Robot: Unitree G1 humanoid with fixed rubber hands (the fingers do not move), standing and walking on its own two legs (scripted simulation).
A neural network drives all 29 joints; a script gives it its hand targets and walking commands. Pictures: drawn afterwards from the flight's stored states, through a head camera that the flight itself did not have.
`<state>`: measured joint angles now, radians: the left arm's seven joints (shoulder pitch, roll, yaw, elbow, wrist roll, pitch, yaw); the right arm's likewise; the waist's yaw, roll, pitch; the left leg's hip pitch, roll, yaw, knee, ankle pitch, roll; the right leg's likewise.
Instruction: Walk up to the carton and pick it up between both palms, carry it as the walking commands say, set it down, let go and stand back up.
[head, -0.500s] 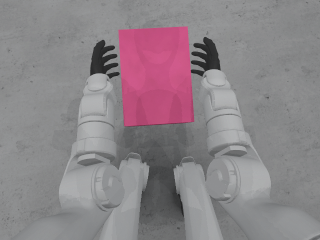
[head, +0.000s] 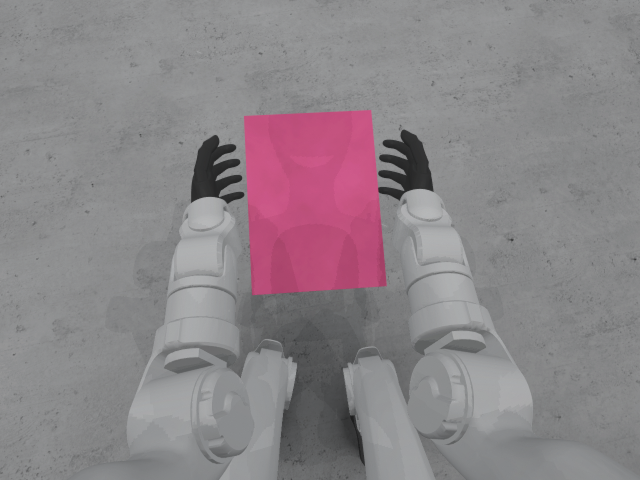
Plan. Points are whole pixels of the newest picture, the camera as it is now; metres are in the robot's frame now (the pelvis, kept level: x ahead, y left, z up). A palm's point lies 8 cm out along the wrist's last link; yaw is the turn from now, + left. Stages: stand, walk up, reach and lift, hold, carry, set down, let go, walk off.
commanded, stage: reach and lift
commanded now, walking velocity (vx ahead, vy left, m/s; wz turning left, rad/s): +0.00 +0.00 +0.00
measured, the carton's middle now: (312, 210) +0.47 +0.03 -0.15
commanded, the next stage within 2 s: none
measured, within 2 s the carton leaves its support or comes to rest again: neither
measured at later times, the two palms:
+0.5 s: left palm (195, 195) +0.42 +0.15 +0.02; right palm (438, 185) +0.44 -0.10 +0.02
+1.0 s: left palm (170, 188) +0.39 +0.15 +0.09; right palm (469, 175) +0.42 -0.10 +0.09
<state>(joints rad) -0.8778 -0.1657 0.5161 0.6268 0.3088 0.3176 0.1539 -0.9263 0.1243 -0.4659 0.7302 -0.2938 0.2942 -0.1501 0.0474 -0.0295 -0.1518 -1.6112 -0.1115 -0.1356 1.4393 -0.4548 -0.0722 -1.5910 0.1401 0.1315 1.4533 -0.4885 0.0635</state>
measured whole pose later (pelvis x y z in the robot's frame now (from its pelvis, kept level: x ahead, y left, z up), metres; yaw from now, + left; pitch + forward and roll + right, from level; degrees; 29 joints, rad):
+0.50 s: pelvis +0.02 +0.00 +0.07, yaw +0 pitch +30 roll +0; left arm -0.71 -0.21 0.50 0.60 0.31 0.28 0.14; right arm -0.77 0.16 -0.43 0.71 -0.29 0.26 -0.15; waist 0.05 -0.03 -0.15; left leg -1.29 -0.10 -0.14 1.18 -0.41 -0.06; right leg -1.28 0.13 0.15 1.20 -0.44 0.04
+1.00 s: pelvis +0.04 +0.00 +0.13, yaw +0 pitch +22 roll +1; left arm -0.55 -0.24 0.47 0.54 0.34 0.28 0.11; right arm -0.62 0.21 -0.41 0.66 -0.32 0.26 -0.13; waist 0.05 -0.03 -0.10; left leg -0.93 -0.07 -0.15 0.85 -0.30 -0.05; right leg -0.92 0.10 0.18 0.88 -0.33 0.03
